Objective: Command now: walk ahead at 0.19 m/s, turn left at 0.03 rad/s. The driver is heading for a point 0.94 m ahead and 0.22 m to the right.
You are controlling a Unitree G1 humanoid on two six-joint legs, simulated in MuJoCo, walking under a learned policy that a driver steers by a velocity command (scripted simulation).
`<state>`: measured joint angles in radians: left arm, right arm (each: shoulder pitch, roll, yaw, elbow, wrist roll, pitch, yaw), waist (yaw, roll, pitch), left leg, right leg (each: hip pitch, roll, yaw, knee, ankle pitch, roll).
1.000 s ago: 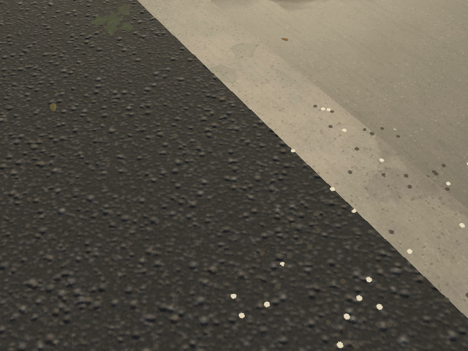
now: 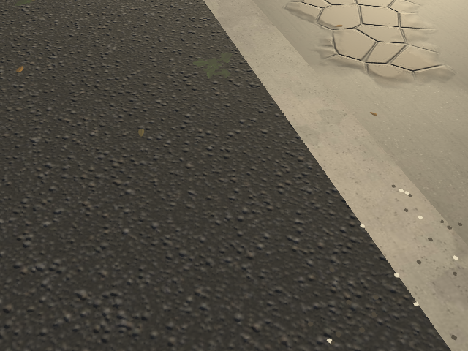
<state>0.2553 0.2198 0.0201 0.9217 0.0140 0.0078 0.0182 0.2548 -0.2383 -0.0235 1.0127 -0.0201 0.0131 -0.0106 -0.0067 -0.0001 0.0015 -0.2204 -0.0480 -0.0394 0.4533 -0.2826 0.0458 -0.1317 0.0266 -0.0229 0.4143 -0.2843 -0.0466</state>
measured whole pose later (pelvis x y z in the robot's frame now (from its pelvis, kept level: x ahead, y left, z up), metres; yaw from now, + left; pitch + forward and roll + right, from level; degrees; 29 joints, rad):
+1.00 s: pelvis +0.46 -0.01 +0.00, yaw +0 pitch +0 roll -1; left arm 0.44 0.18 0.03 1.05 0.01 -0.09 0.00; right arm 0.10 -0.21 -0.03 0.94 -0.03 -0.04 0.03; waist 0.04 0.03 0.04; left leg -0.64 0.11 0.02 0.79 -0.03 0.03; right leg 0.01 0.10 -0.09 0.20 -0.22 -0.10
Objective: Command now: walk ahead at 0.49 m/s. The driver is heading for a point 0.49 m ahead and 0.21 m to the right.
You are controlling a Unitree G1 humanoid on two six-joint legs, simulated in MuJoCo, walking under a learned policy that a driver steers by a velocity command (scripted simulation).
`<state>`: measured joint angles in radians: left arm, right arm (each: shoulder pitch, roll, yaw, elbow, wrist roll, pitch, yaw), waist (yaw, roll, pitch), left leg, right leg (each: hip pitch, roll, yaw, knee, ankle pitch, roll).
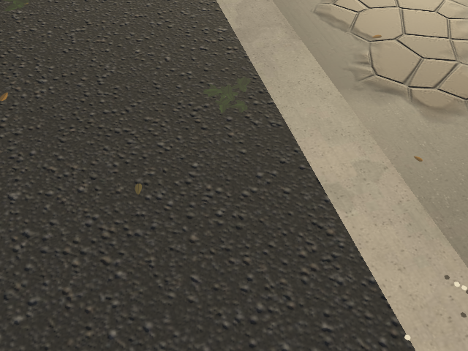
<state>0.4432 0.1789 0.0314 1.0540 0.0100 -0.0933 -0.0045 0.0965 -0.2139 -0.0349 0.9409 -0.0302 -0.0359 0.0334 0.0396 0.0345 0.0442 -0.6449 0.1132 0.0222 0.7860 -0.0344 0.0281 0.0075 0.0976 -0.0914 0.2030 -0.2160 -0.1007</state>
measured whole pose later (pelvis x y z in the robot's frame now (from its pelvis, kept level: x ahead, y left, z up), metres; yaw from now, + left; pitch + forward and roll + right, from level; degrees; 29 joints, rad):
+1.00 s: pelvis +0.48 -0.06 +0.00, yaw -23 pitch +0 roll +1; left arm 0.24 0.20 0.03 0.94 0.02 -0.05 0.01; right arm 0.19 -0.22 -0.05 0.91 -0.02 0.00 -0.01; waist 0.00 0.03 0.09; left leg -0.53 0.08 -0.01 0.98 -0.28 -0.01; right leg -0.19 0.09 -0.07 0.34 -0.15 -0.13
